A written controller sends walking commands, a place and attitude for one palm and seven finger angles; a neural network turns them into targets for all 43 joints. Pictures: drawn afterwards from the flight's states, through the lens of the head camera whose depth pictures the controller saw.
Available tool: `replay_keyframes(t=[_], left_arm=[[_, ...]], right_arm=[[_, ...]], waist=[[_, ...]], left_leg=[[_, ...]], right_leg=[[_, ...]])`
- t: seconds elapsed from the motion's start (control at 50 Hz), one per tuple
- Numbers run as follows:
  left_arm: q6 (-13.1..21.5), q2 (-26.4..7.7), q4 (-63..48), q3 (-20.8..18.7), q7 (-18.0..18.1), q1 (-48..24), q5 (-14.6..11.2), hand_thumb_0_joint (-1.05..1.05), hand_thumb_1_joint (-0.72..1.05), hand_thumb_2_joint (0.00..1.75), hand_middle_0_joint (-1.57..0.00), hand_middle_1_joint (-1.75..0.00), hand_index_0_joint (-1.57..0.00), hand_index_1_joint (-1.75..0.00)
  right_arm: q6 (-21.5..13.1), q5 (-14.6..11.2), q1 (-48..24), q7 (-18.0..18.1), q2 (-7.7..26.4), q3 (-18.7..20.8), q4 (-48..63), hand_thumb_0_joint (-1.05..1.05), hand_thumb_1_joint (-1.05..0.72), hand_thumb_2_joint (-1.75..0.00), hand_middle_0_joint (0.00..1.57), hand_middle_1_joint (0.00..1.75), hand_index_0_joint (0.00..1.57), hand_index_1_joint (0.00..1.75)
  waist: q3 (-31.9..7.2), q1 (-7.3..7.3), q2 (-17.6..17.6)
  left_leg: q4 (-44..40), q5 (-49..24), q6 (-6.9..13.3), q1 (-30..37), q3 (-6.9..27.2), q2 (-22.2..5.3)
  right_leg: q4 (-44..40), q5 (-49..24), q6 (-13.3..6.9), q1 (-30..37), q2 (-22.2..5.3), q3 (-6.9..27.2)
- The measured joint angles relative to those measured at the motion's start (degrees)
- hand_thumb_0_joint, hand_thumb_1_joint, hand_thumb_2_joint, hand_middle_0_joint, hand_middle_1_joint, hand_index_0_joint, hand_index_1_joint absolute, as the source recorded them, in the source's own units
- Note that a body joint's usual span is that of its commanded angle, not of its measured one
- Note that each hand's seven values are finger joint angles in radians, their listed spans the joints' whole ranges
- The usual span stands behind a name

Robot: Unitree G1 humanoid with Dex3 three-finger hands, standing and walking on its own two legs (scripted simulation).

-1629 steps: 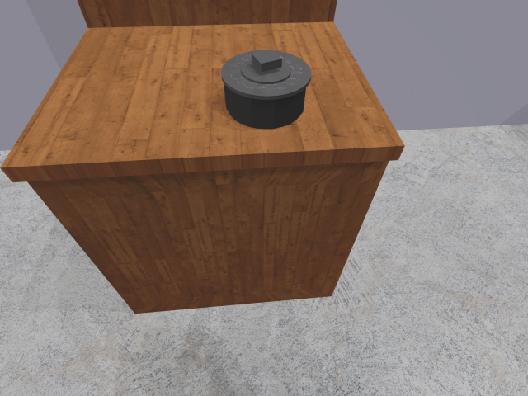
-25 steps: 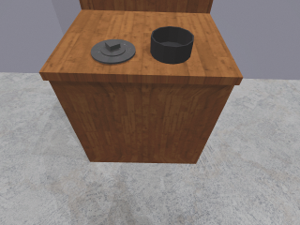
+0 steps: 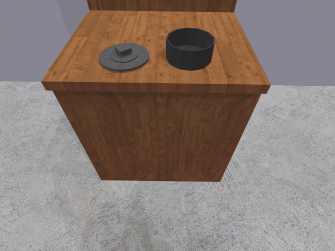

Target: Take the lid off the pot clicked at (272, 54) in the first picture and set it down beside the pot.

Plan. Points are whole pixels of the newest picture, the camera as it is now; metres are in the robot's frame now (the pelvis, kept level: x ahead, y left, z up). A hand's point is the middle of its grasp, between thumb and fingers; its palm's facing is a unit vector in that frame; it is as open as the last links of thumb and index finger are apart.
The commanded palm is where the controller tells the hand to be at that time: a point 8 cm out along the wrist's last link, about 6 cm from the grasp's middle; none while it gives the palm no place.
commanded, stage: look to check the result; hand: left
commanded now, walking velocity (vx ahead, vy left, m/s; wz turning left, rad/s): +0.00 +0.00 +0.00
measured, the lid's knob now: (123, 49) +0.76 +0.19 +0.09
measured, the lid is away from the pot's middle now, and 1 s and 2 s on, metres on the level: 0.25 0.25 0.25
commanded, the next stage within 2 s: stand and wait in 0.04 s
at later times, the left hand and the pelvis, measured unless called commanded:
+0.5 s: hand out of the picture +0.00 +0.16 -0.18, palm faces +0.04 -0.98 -0.18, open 7.3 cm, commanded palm none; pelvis +0.01 +0.00 +0.00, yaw +1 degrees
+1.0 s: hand out of the picture +0.00 +0.17 -0.18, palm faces +0.03 -0.98 -0.18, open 7.3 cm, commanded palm none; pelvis +0.01 +0.00 +0.00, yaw +0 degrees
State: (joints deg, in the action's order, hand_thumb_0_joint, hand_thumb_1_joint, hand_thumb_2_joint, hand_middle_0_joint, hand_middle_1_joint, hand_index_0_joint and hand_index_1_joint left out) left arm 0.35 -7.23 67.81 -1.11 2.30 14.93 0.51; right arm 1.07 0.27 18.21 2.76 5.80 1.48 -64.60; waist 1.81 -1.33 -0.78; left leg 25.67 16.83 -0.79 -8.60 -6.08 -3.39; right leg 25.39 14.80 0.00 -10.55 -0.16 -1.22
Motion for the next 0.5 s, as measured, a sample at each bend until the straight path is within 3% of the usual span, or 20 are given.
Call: replay_keyframes(t=[0.5], left_arm=[[0.15, -0.13, -0.09, 0.06, -0.08, 0.11, -0.04, 0.02, 0.93, 0.90, -0.20, -0.30, -0.20, -0.30]], right_arm=[[0.00, -0.03, -1.01, 0.20, 0.36, -0.08, -0.02, 0.01, -0.90, -0.90, 0.20, 0.30, 0.19, 0.30]], waist=[[-0.04, 0.18, 0.08]], left_leg=[[-0.77, 0.01, -0.46, 0.89, 0.71, -0.32]], right_leg=[[-1.22, 0.05, -0.35, 1.36, 0.35, -0.74]])
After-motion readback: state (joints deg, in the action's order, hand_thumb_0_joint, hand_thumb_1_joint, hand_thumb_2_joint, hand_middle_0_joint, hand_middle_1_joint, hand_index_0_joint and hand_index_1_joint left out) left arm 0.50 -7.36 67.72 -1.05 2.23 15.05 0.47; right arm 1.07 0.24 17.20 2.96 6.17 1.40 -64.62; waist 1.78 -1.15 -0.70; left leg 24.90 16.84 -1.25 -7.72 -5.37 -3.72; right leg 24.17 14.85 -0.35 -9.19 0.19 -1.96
